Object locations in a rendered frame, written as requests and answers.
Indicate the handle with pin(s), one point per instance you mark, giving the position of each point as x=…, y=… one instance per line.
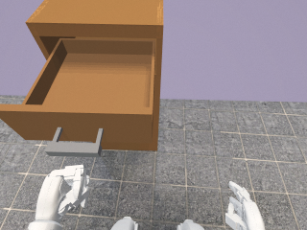
x=71, y=149

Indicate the left robot forearm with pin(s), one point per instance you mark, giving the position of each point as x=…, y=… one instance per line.
x=43, y=224

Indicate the drawer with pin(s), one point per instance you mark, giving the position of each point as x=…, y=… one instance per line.
x=87, y=84

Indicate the cabinet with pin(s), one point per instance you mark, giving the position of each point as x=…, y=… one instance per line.
x=104, y=19

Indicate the left robot hand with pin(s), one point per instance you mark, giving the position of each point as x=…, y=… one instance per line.
x=72, y=183

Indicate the robot left thigh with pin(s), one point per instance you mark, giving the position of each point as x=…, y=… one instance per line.
x=125, y=224

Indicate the right robot hand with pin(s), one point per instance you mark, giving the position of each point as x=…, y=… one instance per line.
x=248, y=216

